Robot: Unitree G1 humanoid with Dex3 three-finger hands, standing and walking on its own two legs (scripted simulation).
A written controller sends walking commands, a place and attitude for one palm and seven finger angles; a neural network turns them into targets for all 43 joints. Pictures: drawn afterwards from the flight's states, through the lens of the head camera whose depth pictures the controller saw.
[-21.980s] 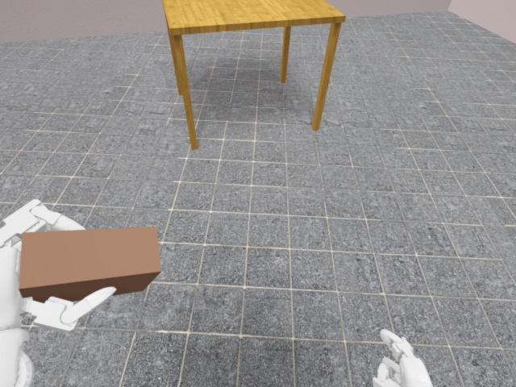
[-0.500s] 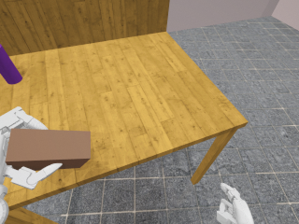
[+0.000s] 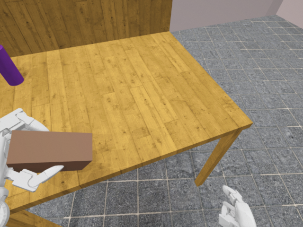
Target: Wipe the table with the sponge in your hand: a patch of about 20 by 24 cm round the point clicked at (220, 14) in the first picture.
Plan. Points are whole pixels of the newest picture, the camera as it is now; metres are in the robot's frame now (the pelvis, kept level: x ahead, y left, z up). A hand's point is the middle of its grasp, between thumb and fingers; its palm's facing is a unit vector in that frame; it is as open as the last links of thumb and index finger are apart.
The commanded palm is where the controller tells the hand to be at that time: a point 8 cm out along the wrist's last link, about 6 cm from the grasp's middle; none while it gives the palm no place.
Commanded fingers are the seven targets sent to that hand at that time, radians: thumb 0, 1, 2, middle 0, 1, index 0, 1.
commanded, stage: shuffle to correct the standing spot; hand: left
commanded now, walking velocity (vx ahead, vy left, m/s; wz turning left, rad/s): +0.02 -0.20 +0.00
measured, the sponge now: (65, 153) +0.24 +0.20 +0.13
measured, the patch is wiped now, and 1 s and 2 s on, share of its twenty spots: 0.00 0.00 0.00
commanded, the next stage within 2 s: none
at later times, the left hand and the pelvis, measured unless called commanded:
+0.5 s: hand (39, 148) +0.23 +0.23 +0.17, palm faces +0.30 -0.86 -0.42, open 9.6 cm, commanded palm +0.16 +0.27 +0.18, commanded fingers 0.00 0.10 1.30 -1.20 -1.60 -1.20 -1.60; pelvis +0.00 -0.01 +0.00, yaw +0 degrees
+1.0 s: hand (40, 153) +0.22 +0.23 +0.16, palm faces +0.31 -0.86 -0.40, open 9.6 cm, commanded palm +0.16 +0.27 +0.18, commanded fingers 0.00 0.10 1.30 -1.20 -1.60 -1.20 -1.60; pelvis +0.00 -0.01 +0.00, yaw +0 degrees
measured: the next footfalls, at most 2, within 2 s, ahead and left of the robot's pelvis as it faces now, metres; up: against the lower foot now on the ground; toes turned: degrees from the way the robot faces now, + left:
none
